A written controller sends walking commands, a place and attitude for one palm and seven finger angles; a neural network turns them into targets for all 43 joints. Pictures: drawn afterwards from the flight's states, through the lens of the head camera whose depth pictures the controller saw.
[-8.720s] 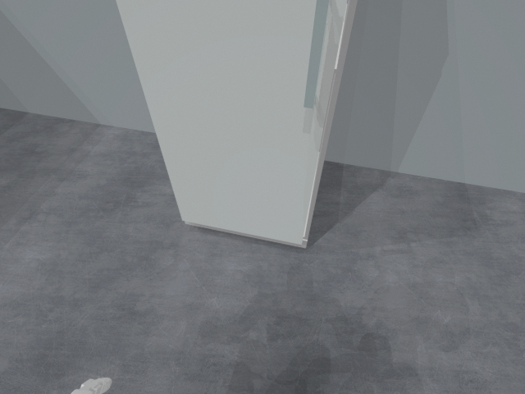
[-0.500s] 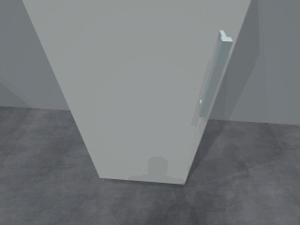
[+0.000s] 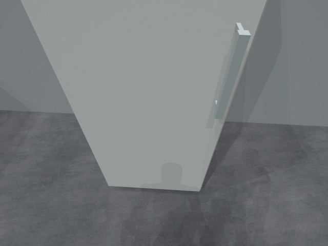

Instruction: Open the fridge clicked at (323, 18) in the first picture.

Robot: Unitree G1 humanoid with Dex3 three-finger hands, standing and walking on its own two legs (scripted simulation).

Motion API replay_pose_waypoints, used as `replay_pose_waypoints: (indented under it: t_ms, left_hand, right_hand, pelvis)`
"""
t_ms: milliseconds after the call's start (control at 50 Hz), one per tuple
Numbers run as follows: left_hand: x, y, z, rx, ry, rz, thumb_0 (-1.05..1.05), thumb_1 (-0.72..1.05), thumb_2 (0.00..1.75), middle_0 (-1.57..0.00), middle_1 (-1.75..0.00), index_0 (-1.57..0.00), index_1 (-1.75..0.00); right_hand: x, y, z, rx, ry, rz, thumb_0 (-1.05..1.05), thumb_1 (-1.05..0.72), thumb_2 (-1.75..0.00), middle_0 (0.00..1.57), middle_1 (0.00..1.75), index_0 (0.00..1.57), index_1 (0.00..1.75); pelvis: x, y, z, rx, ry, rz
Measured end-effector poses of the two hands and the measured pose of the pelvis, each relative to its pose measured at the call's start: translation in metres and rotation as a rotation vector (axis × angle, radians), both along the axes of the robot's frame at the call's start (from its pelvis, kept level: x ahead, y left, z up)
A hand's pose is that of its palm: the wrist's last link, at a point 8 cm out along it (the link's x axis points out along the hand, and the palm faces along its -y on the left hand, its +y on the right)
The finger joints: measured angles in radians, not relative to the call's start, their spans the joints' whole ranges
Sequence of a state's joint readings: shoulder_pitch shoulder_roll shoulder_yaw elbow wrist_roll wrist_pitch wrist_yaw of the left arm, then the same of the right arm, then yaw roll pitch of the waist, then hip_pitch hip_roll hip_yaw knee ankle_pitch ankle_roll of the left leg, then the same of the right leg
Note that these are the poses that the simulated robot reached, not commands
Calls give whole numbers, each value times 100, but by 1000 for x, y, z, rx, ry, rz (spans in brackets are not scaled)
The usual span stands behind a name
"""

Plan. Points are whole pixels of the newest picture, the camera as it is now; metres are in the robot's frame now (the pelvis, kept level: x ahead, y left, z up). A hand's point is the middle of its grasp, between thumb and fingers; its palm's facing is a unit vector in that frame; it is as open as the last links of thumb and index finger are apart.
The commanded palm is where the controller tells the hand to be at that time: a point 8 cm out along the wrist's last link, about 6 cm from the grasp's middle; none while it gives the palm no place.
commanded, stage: look again from close up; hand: right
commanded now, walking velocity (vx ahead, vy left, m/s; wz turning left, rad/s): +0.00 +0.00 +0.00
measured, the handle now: (227, 76) +0.51 -0.13 +0.16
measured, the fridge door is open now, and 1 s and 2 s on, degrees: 0 0 0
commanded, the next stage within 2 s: raise the hand to about handle height in 0.74 s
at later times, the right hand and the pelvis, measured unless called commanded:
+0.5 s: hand out of the picture +0.02 -0.17 -0.17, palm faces -0.01 +0.98 -0.20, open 7.4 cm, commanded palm none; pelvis +0.01 +0.00 +0.00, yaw +0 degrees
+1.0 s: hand (249, 220) +0.21 -0.19 -0.03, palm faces +0.27 +0.96 -0.12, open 7.5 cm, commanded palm +0.13 -0.23 -0.04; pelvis +0.02 +0.01 -0.01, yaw -2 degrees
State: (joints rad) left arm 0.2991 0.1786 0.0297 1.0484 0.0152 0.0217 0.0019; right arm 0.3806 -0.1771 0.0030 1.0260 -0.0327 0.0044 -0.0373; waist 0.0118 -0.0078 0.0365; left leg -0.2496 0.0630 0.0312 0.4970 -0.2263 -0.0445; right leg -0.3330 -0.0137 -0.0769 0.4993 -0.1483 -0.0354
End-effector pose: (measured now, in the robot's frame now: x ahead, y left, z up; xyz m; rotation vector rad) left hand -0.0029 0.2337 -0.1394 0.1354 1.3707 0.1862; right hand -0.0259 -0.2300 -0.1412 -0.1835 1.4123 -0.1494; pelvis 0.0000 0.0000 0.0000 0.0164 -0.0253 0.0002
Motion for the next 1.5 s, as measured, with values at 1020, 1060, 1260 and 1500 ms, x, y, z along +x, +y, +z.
replay_pose_waypoints:
  t_ms: [1020,1060,1260,1500]
  left_hand:
    - [126,17,34,74,-555,-95,1,91,90,-21,-30,-20,-30]
    - [154,23,41,78,-663,-120,1,91,90,-21,-30,-20,-30]
    - [247,49,73,142,-925,-224,1,91,90,-21,-30,-20,-30]
    - [234,29,29,42,-786,-222,1,90,90,-21,-30,-21,-30]
  right_hand:
    - [214,1,142,-32,-1123,-61,2,-86,-88,20,34,20,33]
    - [233,8,164,21,-1332,8,1,-83,-86,20,36,20,35]
    - [182,1,120,117,-1270,54,1,-61,-78,23,49,22,49]
    - [218,-5,173,95,-1396,206,1,-33,-66,24,67,24,66]
  pelvis:
    - [22,12,-11,-12,33,-35]
    - [21,16,-19,-12,73,-24]
    - [26,40,-53,3,148,-26]
    - [33,53,-50,30,144,-56]
